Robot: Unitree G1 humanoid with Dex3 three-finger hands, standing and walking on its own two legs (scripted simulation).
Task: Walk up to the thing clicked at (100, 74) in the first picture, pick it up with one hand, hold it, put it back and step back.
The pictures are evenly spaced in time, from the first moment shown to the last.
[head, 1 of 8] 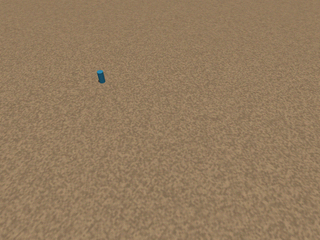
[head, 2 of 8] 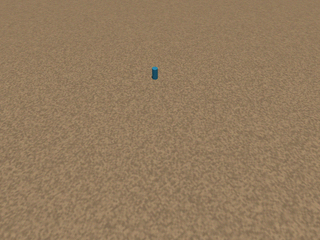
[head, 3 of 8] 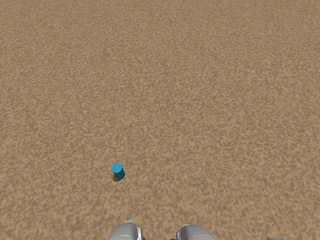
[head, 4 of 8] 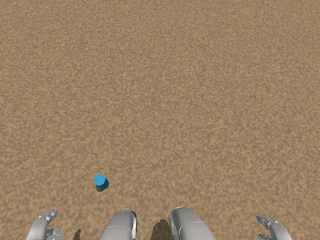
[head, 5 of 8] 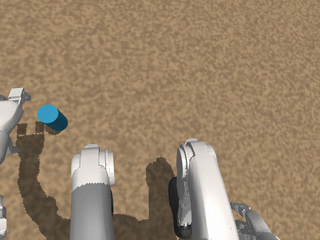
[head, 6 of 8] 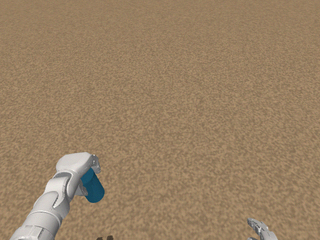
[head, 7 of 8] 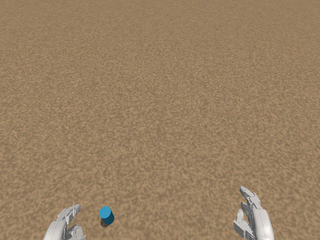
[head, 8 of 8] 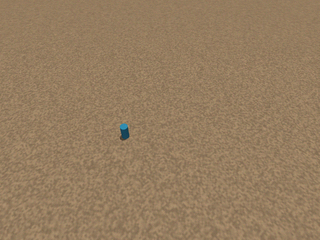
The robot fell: no
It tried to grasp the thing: yes
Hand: left
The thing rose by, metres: 0.62
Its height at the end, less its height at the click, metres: +0.00
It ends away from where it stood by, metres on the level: 0.02
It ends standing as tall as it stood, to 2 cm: yes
